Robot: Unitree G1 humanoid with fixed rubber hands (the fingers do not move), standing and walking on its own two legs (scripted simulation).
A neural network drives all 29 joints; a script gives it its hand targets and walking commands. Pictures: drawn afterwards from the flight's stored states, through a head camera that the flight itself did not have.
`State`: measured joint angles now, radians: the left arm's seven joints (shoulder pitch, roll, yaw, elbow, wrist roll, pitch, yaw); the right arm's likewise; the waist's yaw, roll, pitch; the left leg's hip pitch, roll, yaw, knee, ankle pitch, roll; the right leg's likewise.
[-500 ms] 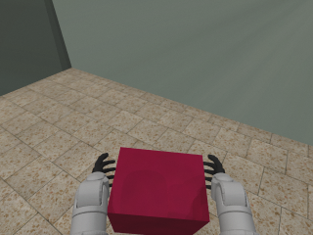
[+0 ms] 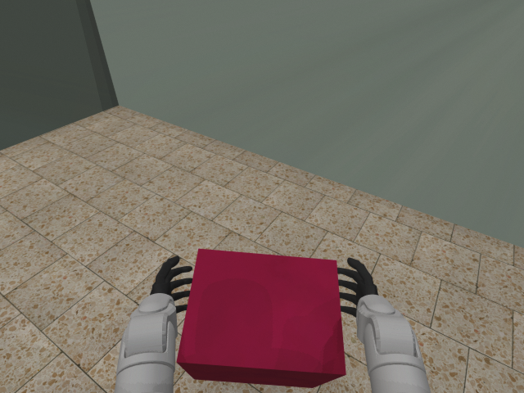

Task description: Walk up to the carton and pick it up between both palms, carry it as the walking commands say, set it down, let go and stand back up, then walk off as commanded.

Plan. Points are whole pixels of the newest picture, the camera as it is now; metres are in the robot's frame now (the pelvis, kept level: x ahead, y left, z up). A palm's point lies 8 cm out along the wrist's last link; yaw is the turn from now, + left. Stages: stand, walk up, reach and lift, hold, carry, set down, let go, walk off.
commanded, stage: set down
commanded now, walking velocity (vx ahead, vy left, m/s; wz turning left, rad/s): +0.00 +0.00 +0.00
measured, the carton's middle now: (260, 324) +0.30 +0.02 -0.06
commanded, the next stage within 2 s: none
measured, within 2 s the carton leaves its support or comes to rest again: neither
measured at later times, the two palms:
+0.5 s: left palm (179, 319) +0.29 +0.16 -0.04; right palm (359, 319) +0.30 -0.16 -0.04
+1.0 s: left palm (183, 347) +0.30 +0.17 -0.16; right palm (336, 335) +0.32 -0.14 -0.15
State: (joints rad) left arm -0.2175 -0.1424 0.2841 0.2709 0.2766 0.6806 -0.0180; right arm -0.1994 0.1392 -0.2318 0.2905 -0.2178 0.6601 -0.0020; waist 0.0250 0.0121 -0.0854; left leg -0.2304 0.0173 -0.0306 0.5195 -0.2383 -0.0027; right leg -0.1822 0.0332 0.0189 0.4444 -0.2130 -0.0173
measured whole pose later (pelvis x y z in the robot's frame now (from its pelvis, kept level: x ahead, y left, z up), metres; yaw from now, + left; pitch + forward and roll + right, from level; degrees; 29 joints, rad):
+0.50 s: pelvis +0.01 -0.01 -0.01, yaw +0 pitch +7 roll +0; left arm -0.22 -0.14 0.35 0.43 0.29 0.38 -0.03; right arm -0.21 0.14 -0.25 0.45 -0.22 0.35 -0.01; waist 0.02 0.01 -0.05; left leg -0.46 0.01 -0.03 0.60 -0.27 -0.01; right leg -0.44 0.03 0.02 0.59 -0.28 -0.02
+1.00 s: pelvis -0.05 +0.00 -0.09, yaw -1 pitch +26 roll -1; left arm -0.45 -0.14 0.42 0.44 0.19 0.24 0.06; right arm -0.49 0.14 -0.32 0.46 -0.22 0.21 -0.06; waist 0.02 0.01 -0.06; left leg -1.17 0.00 -0.03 1.07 -0.35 -0.01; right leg -1.15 0.03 0.02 1.05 -0.35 -0.01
